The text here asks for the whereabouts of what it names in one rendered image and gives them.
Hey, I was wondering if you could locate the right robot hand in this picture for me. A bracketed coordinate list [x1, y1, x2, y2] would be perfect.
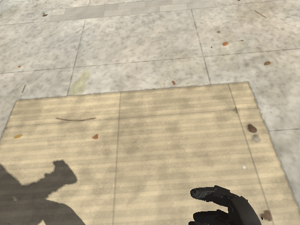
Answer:
[188, 185, 263, 225]

